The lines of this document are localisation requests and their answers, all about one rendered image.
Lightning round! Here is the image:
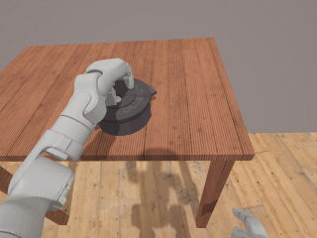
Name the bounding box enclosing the right robot hand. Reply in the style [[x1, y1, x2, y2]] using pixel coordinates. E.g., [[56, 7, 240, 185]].
[[231, 208, 268, 238]]

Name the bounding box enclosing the left robot forearm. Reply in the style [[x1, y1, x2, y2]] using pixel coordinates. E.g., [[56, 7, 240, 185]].
[[7, 67, 113, 195]]

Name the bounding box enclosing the knob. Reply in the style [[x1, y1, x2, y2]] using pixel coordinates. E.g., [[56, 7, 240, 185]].
[[113, 84, 126, 97]]

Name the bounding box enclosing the left robot hand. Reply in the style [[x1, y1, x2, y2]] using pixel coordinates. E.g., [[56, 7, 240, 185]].
[[86, 58, 135, 106]]

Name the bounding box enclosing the robot left upper arm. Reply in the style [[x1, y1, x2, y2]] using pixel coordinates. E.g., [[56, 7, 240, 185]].
[[0, 154, 75, 238]]

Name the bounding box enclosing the table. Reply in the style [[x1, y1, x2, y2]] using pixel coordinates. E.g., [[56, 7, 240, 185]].
[[0, 37, 255, 228]]

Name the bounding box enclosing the pot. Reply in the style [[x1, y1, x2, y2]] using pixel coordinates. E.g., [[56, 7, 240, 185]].
[[97, 83, 157, 136]]

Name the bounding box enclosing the lid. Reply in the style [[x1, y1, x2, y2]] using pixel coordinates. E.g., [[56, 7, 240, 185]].
[[101, 77, 152, 123]]

